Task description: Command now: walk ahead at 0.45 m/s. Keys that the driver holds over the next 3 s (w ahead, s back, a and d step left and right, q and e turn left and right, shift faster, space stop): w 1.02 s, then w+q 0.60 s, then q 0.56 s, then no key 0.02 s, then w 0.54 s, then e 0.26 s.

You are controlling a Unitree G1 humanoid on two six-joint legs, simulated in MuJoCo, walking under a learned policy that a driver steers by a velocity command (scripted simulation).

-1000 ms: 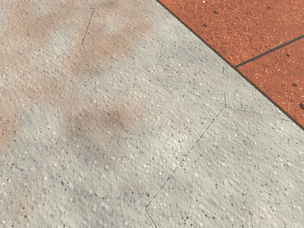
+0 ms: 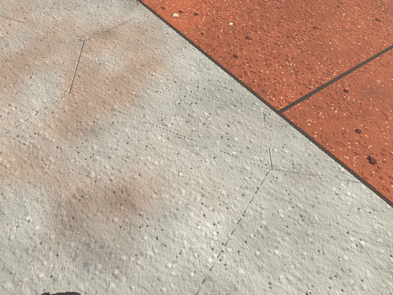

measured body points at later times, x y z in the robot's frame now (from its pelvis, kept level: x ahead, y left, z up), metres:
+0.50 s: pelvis +0.29 -0.04 +0.00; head +0.31 -0.03 +0.45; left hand +0.33 +0.24 -0.12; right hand +0.47 -0.30 -0.10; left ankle +0.45 +0.15 -0.68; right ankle +0.27 -0.12 -0.75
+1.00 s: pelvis +0.57 +0.04 +0.00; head +0.59 +0.05 +0.45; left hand +0.73 +0.30 -0.11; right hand +0.61 -0.24 -0.11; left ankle +0.55 +0.12 -0.75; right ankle +0.70 -0.14 -0.67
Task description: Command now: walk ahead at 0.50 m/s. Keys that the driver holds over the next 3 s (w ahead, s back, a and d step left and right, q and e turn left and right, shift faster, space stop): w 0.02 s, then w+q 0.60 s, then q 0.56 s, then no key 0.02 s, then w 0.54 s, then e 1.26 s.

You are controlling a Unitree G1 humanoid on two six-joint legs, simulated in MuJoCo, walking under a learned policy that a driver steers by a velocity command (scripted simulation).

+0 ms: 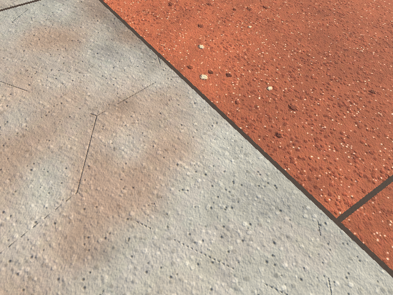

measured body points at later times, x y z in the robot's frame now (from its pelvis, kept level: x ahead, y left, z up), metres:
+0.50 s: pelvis +0.27 -0.05 +0.00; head +0.29 -0.05 +0.45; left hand +0.27 +0.23 -0.13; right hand +0.46 -0.30 -0.11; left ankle +0.32 +0.13 -0.67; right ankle +0.28 -0.16 -0.75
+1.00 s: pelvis +0.46 +0.06 -0.01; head +0.50 +0.10 +0.43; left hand +0.47 +0.38 -0.13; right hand +0.72 -0.13 -0.10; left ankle +0.49 +0.15 -0.75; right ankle +0.58 -0.09 -0.67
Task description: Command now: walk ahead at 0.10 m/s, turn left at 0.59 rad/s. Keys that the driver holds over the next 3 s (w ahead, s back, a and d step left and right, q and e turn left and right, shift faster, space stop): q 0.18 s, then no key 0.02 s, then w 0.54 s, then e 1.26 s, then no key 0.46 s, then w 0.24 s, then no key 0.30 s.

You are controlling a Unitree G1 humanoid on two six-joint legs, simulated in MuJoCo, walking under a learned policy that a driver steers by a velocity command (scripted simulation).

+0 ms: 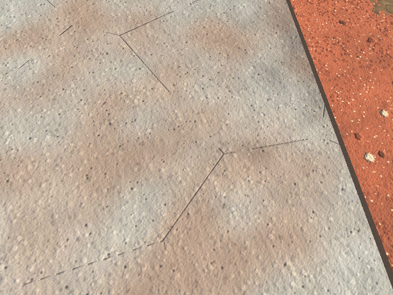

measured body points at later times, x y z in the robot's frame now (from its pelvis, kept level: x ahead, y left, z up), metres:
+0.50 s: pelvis +0.11 -0.03 +0.01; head +0.12 -0.05 +0.46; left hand +0.09 +0.26 -0.10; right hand +0.34 -0.25 -0.08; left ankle +0.12 +0.12 -0.69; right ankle +0.11 -0.17 -0.74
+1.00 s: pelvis +0.28 +0.04 +0.00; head +0.32 +0.04 +0.45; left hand +0.44 +0.31 -0.10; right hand +0.37 -0.24 -0.12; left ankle +0.16 +0.12 -0.74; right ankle +0.46 -0.05 -0.71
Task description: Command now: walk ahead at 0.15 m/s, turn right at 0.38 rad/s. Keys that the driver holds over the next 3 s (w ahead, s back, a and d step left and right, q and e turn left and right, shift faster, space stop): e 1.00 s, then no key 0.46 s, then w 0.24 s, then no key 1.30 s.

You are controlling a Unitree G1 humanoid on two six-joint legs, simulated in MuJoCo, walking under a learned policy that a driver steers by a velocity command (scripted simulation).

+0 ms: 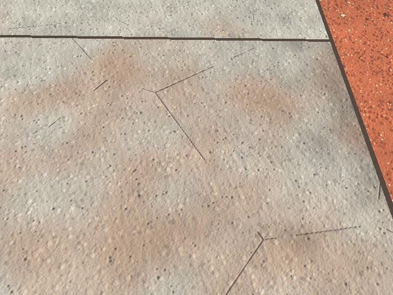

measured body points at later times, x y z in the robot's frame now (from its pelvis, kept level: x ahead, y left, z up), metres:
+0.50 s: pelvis +0.10 +0.02 -0.01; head +0.14 +0.02 +0.44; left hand +0.34 +0.25 -0.10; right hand +0.17 -0.29 -0.10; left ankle +0.17 +0.14 -0.74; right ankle +0.16 -0.10 -0.73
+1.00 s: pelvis +0.09 +0.00 +0.00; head +0.12 -0.04 +0.45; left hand +0.39 +0.13 -0.07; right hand +0.05 -0.32 -0.11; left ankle +0.16 +0.14 -0.67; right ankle +0.04 -0.08 -0.74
